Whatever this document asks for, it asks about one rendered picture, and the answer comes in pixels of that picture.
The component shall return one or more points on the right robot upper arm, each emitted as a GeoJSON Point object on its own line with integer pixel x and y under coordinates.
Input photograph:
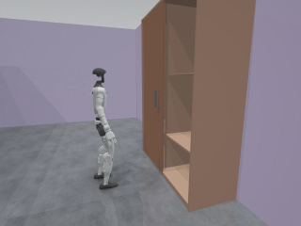
{"type": "Point", "coordinates": [99, 97]}

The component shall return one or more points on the handle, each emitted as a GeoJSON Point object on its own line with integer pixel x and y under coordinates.
{"type": "Point", "coordinates": [155, 98]}

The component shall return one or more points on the right robot hand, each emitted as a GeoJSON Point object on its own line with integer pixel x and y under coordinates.
{"type": "Point", "coordinates": [109, 136]}

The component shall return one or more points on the robot head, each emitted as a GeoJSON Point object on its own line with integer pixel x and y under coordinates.
{"type": "Point", "coordinates": [100, 73]}

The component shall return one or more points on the right robot forearm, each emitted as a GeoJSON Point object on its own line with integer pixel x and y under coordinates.
{"type": "Point", "coordinates": [102, 118]}

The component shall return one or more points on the right robot shin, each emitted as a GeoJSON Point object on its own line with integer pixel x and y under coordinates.
{"type": "Point", "coordinates": [107, 167]}

